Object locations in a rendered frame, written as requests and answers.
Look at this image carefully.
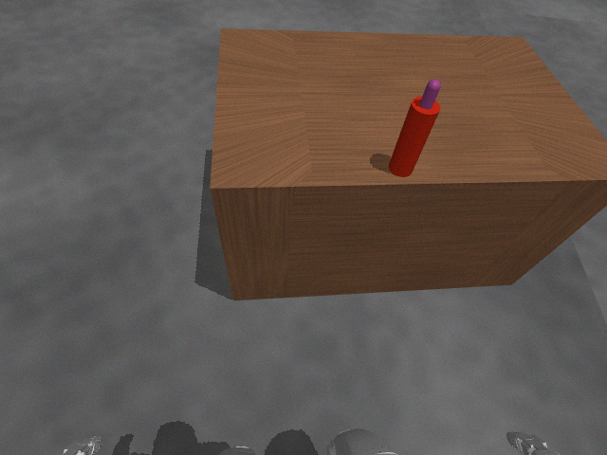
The bottle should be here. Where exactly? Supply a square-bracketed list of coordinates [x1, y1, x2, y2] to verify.
[389, 80, 441, 177]

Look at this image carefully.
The right robot hand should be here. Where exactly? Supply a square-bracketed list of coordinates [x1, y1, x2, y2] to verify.
[506, 431, 560, 455]

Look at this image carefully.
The left robot hand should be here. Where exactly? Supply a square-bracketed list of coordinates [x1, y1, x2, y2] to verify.
[63, 436, 102, 455]

